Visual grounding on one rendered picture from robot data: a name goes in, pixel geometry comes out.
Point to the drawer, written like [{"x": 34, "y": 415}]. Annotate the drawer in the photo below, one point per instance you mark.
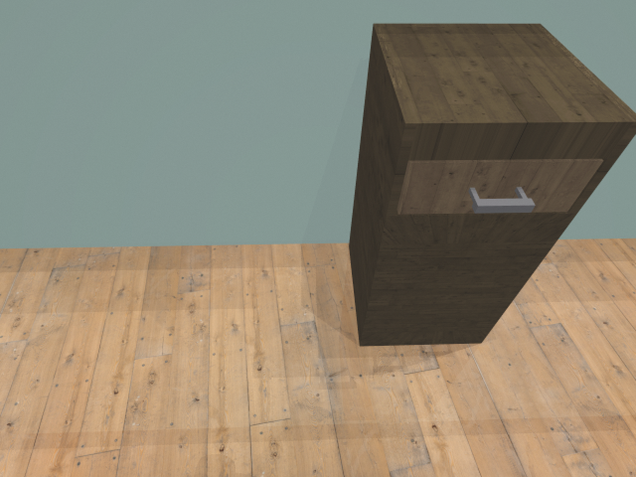
[{"x": 441, "y": 186}]

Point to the handle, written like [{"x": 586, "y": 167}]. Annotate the handle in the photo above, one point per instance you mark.
[{"x": 487, "y": 206}]

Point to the cabinet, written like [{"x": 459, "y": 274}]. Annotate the cabinet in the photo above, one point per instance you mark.
[{"x": 465, "y": 92}]

